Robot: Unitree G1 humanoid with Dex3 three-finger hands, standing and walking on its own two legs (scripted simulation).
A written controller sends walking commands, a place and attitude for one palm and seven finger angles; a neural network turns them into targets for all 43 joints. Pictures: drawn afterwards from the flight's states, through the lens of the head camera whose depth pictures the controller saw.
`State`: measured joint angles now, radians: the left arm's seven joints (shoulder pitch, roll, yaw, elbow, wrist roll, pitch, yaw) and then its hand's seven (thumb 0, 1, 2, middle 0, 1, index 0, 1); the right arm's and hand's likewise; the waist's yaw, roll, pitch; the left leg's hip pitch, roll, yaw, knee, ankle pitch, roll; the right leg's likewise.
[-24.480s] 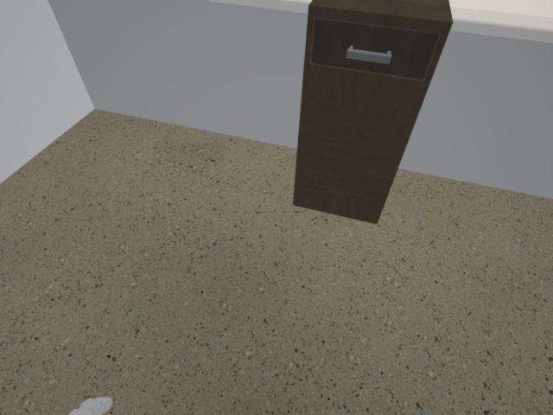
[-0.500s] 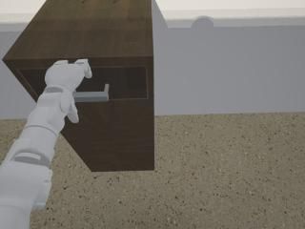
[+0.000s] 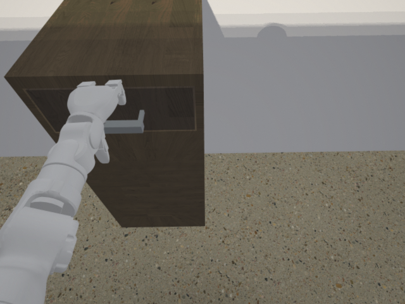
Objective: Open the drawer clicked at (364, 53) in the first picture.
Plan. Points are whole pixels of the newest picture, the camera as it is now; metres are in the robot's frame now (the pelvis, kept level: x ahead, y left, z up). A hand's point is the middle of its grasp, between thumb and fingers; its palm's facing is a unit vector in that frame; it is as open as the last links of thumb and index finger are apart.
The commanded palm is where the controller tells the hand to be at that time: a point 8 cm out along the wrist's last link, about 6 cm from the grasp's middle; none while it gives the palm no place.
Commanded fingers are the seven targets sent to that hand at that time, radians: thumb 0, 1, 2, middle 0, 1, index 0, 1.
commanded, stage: lower the fingers behind the handle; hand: left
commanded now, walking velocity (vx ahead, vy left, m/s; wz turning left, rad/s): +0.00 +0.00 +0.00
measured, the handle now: (115, 120) +0.51 +0.21 +0.05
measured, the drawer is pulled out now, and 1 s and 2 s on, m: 0.00 0.00 0.00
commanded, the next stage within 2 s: close the thumb around the handle in 1.28 s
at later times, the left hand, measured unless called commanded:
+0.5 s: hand (114, 129) +0.47 +0.20 +0.06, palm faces +0.01 -0.02 -1.00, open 13.5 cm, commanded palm +0.45 +0.22 +0.11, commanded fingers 0.00 -0.50 0.30 -0.30 -1.20 -0.30 -1.20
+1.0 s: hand (114, 140) +0.47 +0.21 +0.03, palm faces +0.02 -0.03 -1.00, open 13.5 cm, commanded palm +0.46 +0.21 +0.08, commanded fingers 0.00 -0.50 0.30 -0.30 -1.20 -0.30 -1.20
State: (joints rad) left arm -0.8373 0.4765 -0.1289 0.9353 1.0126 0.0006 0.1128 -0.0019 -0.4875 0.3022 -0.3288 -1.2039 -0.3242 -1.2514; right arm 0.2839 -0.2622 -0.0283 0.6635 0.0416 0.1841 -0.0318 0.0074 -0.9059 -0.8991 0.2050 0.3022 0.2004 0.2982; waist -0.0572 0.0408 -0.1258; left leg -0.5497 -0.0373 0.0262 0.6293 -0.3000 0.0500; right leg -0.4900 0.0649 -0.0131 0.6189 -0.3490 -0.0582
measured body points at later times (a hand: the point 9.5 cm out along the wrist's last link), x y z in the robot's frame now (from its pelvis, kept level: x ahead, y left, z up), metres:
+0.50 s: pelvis +0.00 +0.00 -0.01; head +0.05 -0.02 +0.44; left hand +0.47 +0.20 +0.12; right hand +0.03 -0.26 -0.14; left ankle +0.00 +0.09 -0.72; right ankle -0.04 -0.08 -0.72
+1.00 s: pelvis -0.01 +0.01 -0.02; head +0.08 +0.01 +0.42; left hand +0.47 +0.21 +0.08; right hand +0.01 -0.27 -0.15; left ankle +0.00 +0.09 -0.72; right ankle -0.04 -0.08 -0.72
